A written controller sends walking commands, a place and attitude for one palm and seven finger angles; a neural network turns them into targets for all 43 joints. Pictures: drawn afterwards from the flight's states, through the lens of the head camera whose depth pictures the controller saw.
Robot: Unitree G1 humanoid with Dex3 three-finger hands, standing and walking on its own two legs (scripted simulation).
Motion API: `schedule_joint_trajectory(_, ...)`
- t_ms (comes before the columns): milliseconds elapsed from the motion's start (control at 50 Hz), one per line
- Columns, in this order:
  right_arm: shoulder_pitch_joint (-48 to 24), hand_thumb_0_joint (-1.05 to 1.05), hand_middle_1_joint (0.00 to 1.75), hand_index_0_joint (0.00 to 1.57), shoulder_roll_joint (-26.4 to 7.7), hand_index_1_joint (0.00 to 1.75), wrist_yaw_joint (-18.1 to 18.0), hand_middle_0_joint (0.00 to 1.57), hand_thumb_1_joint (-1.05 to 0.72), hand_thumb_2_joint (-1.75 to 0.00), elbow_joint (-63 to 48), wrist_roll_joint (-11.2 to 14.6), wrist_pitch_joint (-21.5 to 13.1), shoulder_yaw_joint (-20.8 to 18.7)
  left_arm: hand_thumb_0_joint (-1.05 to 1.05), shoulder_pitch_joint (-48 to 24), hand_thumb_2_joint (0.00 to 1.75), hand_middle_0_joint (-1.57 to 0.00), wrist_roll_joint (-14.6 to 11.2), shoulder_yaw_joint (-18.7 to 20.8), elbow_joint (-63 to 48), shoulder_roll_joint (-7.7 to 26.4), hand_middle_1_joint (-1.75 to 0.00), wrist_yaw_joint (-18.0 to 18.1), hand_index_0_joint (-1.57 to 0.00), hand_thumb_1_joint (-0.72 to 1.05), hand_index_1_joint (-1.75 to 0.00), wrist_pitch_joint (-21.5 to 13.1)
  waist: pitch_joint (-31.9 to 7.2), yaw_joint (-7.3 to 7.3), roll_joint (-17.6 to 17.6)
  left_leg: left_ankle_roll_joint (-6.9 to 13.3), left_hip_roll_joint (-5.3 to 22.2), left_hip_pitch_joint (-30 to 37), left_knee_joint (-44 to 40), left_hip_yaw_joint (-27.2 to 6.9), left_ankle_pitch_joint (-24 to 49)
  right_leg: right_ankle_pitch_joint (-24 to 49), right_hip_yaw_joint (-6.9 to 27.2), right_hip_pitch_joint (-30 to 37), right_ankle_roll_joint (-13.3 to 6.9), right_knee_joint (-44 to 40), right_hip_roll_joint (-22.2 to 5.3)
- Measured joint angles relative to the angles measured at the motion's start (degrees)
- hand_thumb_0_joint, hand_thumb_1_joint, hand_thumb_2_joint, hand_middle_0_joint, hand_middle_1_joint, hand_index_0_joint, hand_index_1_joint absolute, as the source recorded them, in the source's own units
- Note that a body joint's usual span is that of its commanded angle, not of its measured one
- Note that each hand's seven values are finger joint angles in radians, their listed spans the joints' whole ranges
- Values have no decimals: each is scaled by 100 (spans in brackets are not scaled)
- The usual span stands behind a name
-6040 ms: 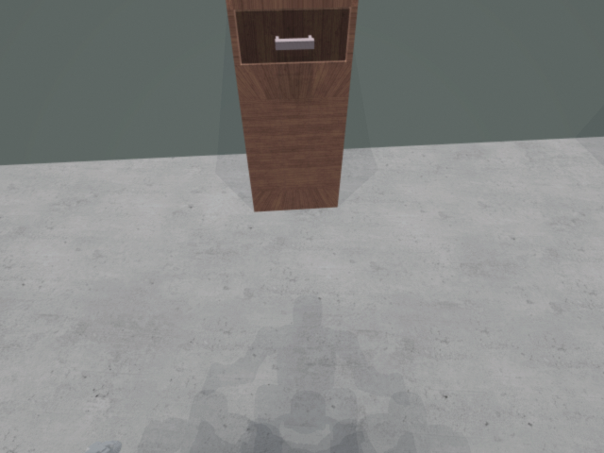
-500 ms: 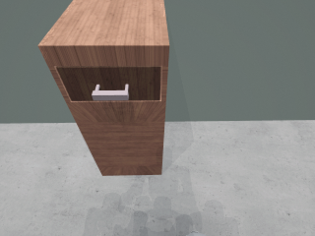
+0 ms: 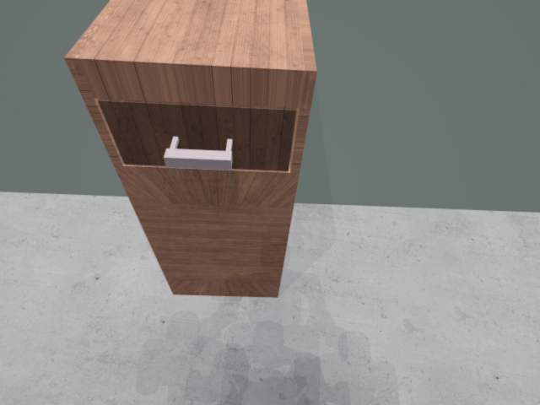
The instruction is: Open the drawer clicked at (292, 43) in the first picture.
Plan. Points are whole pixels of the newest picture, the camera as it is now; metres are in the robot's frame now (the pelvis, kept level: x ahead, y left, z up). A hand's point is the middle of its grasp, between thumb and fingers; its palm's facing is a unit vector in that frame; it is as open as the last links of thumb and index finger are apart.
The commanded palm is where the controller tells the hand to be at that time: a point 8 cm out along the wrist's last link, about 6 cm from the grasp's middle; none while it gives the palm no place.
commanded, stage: come to a stop and stand still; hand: left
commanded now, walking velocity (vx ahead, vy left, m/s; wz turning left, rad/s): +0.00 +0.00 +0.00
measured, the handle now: (200, 150) +0.54 +0.17 +0.03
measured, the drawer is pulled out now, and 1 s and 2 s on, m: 0.00 0.00 0.00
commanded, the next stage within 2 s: look again from close up in 0.78 s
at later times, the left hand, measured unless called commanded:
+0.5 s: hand out of the picture -0.03 +0.17 -0.16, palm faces -0.01 -0.98 -0.20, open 7.4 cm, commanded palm none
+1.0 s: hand out of the picture -0.05 +0.15 -0.17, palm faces -0.03 -0.98 -0.17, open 7.4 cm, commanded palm none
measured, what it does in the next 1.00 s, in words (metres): steps on the spot: right foot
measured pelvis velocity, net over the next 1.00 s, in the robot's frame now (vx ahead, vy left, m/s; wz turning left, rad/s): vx -0.04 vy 0.00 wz -0.02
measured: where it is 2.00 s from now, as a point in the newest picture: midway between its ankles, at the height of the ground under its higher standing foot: outside the picture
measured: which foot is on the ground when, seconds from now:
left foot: down 0.00-1.00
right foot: up 0.00-0.28, down 0.30-1.00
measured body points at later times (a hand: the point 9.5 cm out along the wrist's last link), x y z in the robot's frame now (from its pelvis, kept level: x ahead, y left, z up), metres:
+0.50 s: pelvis -0.03 +0.01 +0.02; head -0.04 +0.00 +0.47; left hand -0.03 +0.23 -0.14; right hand -0.02 -0.22 -0.15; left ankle +0.01 +0.11 -0.73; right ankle -0.06 -0.12 -0.73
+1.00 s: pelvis -0.04 +0.00 +0.01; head -0.02 -0.01 +0.46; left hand -0.05 +0.20 -0.15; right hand -0.08 -0.21 -0.16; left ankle +0.01 +0.11 -0.73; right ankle -0.06 -0.11 -0.73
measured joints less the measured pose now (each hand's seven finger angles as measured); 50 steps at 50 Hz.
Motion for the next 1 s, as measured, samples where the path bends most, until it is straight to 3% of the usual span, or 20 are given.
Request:
schedule_joint_trajectory(60, 61, 0, 30, 20, 79, 30, -19, 20, -91, -90, -21, -57, 19, 90, 0, 157, 90, -20, -9, 33, 80, 127, -30, -22, -20, 91, -30, 121, -91, 46, -97, 213, -65, 71, -192, 62, 87, -930, 436, -210, -4, 903, 173)
schedule_joint_trajectory(140, 80, 0, 30, 20, 148, 30, -58, 20, -91, -90, 84, -41, 21, 193, 1, 426, 90, -20, -8, -2, 197, 178, -30, -56, -19, 91, -30, 63, -203, 125, -71, 295, -111, 243, -765, 102, 419, -1048, 632, -137, 31, 1602, 292)
schedule_joint_trajectory(220, 23, 0, 30, 20, 131, 30, -70, 20, -92, -90, 189, -3, -40, 197, 1, 678, 90, -20, -29, -120, 389, 111, -30, -46, -19, 91, -30, 15, -244, 137, -16, 331, -172, 354, -1089, 210, 609, -1096, 557, 457, 112, 776, 207)
schedule_joint_trajectory(320, 23, 0, 30, 20, 141, 30, -44, 20, -91, -90, 375, 87, -122, 200, 1, 802, 90, -20, -56, -259, 670, -32, -30, 1, -19, 91, -30, -124, -258, 99, 10, 282, -266, 286, -956, 348, 584, -382, 588, 1259, 91, -852, 122)
schedule_joint_trajectory(400, 99, -1, 30, 20, 6, 30, -43, 20, -93, -90, 541, 85, -116, 170, 1, 838, 90, -20, -60, -360, 785, -258, -30, 1, -19, 91, -30, -201, -277, -9, 250, 248, -181, 423, -1127, 297, 726, -261, 540, 1370, 83, -967, 220)
schedule_joint_trajectory(880, 1113, 0, 30, 20, 389, 30, -54, 20, -90, -90, 1073, 29, -61, 297, 1, 1041, 90, -20, -94, -365, 840, -498, -30, 24, -19, 91, -30, -258, -334, -134, 168, 51, 39, 288, -1205, 200, 926, -106, 460, 1222, -136, -1008, 452)
schedule_joint_trajectory(1000, 1042, 0, 30, 20, 290, 30, 74, 20, -90, -90, 587, -27, -88, 303, 1, 1151, 90, -20, -34, -448, 613, -556, -30, 67, -20, 90, -30, -404, -317, -243, 389, 80, 144, -292, -238, 8, 448, -357, 344, 921, -150, -550, 555)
